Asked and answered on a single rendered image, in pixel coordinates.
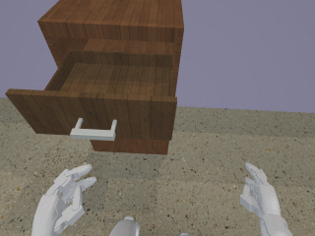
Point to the handle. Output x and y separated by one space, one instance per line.
93 134

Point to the robot left shin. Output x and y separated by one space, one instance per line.
129 218

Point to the robot right hand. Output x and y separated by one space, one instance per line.
264 200

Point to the robot left thigh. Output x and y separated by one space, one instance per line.
126 227

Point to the robot left hand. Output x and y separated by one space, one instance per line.
47 220

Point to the robot right forearm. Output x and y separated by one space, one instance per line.
273 225

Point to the cabinet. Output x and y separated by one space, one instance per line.
127 26

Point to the drawer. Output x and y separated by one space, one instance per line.
135 89

